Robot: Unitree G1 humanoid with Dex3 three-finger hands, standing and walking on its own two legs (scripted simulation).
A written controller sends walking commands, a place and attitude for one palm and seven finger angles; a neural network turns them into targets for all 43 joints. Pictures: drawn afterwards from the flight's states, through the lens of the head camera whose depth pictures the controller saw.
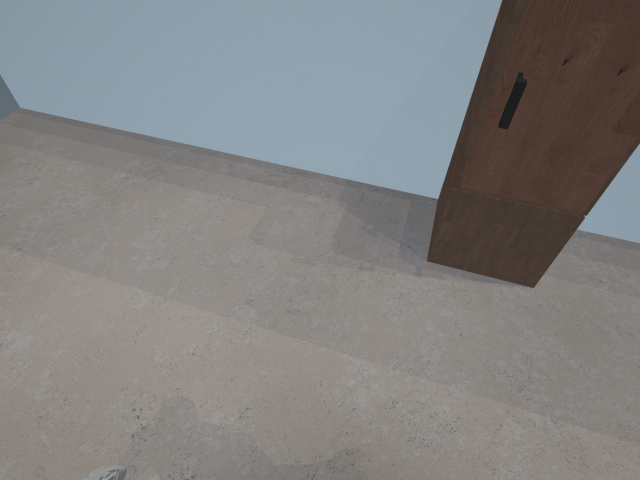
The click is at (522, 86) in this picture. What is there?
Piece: cupboard door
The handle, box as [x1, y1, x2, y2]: [499, 72, 526, 128]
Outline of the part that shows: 520,72 518,73 504,111 502,113 499,122 499,127 507,128 526,84 526,79 522,78 522,73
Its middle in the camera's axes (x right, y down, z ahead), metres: +0.50 -0.36 +1.01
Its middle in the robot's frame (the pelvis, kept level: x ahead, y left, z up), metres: +1.02 -0.44 -0.02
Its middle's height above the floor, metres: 0.75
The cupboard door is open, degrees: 0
